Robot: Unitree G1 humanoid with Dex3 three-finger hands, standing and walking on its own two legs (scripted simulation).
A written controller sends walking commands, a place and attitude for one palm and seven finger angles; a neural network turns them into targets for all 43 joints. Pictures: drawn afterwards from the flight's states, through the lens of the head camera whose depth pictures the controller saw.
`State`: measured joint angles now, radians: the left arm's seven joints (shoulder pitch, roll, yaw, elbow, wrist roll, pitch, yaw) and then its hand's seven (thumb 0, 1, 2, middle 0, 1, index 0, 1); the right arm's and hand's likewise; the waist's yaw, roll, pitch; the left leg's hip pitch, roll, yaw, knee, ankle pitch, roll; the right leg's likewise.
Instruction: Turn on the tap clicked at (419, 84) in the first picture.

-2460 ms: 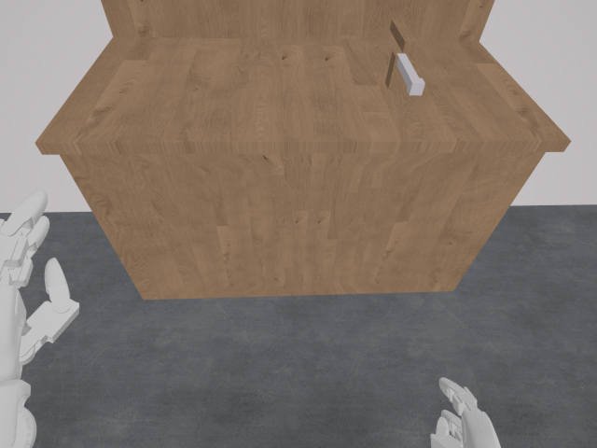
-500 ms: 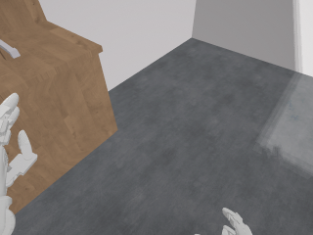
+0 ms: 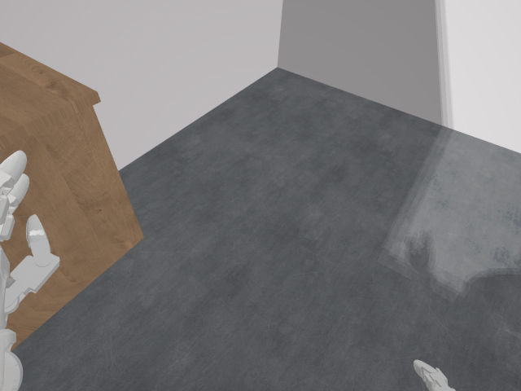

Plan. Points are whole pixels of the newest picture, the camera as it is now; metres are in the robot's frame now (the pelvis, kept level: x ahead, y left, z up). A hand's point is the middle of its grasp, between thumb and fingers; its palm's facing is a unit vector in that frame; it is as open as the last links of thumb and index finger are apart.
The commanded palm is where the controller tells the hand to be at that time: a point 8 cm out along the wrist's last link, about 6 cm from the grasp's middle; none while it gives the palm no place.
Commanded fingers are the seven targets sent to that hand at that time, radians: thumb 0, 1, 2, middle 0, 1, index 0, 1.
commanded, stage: walk to a spot facing it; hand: left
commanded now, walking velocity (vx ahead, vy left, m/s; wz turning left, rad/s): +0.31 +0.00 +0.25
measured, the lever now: out of the picture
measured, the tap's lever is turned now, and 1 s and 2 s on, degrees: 0 0 0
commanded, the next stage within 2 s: turn to face it in 0.26 s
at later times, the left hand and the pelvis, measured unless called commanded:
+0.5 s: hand (118, 194) +0.32 +0.21 +0.17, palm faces +0.52 -0.73 -0.45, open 7.4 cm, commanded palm +0.25 +0.25 +0.18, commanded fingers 0.00 0.90 0.90 -0.20 -0.30 -0.20 -0.30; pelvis +0.14 -0.05 -0.01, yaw +9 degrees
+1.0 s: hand (118, 195) +0.31 +0.21 +0.18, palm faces +0.67 -0.55 -0.50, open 7.4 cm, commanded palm +0.24 +0.23 +0.18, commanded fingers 0.00 0.90 0.90 -0.20 -0.30 -0.20 -0.30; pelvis +0.21 -0.10 -0.01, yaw +24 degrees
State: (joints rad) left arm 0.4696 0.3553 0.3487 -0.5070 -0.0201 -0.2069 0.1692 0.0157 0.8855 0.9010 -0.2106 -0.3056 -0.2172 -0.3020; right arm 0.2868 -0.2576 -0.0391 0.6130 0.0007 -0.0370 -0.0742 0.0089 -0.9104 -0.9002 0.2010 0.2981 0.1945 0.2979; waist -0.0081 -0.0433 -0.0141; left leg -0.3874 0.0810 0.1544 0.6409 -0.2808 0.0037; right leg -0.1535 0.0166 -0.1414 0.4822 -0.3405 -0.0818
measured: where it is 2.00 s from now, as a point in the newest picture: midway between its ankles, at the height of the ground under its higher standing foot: outside the picture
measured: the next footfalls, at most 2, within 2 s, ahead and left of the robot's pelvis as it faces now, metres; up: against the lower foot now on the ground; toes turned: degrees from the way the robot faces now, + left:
left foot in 0.04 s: +0.10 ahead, +0.13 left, +0.00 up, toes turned +10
right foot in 0.34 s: +0.20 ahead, -0.14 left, +0.00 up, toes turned -5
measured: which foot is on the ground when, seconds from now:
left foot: up 0.00-0.02, down 0.04-0.34, up 0.36-0.64, down 0.66-0.96, up 0.98-1.00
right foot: down 0.00-0.08, up 0.10-0.32, down 0.34-0.66, up 0.68-0.92, down 0.94-1.00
